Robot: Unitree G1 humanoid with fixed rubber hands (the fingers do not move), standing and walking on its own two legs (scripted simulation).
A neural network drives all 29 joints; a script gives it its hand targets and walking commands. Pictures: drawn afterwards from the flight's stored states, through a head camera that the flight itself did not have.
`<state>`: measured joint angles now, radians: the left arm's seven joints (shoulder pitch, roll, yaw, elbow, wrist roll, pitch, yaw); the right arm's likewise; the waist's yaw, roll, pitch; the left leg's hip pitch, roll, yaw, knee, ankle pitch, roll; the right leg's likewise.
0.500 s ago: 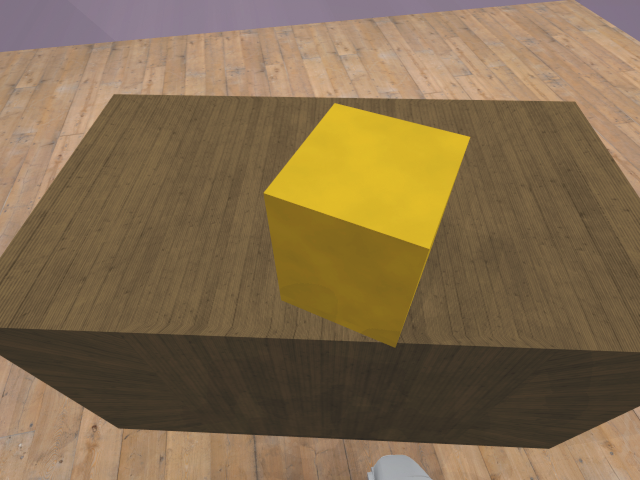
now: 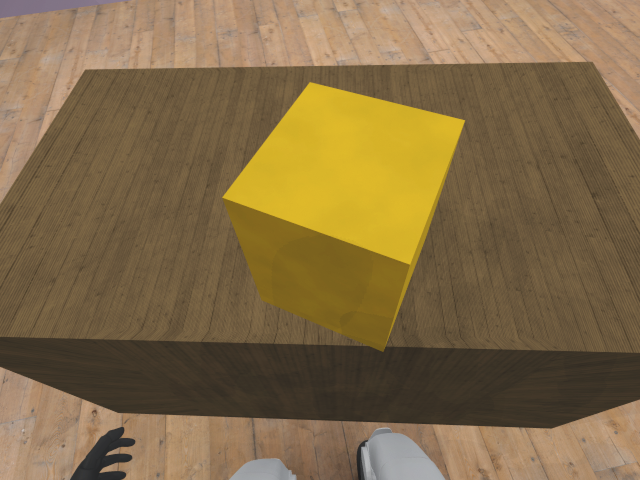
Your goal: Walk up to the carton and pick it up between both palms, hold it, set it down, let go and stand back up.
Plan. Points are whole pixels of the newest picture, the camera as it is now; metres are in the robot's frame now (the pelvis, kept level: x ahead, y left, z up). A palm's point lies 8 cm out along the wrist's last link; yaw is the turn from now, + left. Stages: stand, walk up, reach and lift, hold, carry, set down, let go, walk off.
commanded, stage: walk up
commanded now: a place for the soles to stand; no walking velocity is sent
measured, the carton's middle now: (348, 223) +0.42 -0.03 +0.03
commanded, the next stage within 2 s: stand in 1.16 s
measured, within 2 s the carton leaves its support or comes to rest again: neither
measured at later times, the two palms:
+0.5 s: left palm out of the picture +0.10 +0.27 -0.10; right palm out of the picture +0.02 -0.36 -0.10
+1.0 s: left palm out of the picture +0.11 +0.28 -0.09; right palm out of the picture +0.03 -0.36 -0.08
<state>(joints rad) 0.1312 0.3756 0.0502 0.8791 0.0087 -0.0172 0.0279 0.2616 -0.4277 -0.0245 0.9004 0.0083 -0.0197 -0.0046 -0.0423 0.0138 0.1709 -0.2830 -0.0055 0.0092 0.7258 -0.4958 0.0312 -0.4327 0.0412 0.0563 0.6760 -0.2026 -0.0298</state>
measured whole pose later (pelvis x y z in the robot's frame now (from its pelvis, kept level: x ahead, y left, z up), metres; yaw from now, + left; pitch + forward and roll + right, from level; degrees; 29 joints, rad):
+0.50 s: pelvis -0.01 -0.03 +0.00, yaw -2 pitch -4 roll +1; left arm 0.14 0.38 0.05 0.90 0.01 -0.01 0.01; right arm 0.25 -0.43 -0.02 0.92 -0.01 -0.03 -0.01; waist -0.02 -0.01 0.14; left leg -0.28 0.03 -0.02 0.70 -0.33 -0.01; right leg -0.30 0.05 0.05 0.73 -0.37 -0.03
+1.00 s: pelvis -0.01 -0.03 +0.01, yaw -2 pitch -1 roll +0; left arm 0.14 0.38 0.05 0.95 0.01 -0.01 0.00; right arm 0.25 -0.43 -0.02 0.94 -0.01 -0.04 -0.01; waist -0.02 -0.02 0.00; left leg -0.28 0.03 -0.02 0.58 -0.28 -0.03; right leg -0.29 0.05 0.06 0.60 -0.29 -0.03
